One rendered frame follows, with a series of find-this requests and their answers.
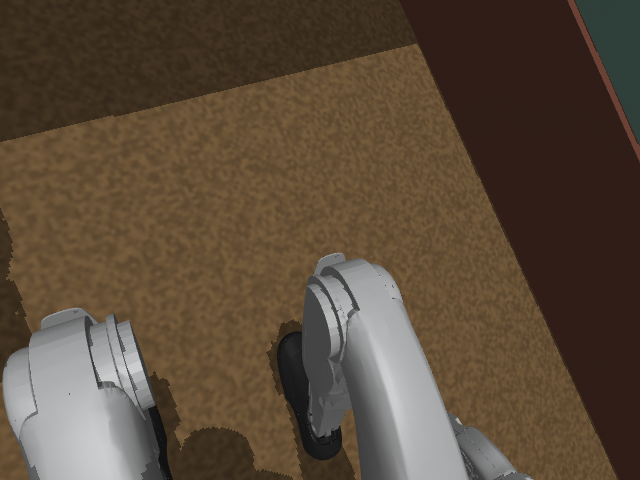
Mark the right robot foot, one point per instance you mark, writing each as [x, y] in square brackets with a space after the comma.
[295, 385]

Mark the left robot foot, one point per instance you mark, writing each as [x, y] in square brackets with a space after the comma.
[162, 442]

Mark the bed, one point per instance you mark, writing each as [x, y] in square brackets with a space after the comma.
[546, 96]

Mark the right robot hand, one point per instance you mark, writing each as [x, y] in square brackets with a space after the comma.
[481, 457]

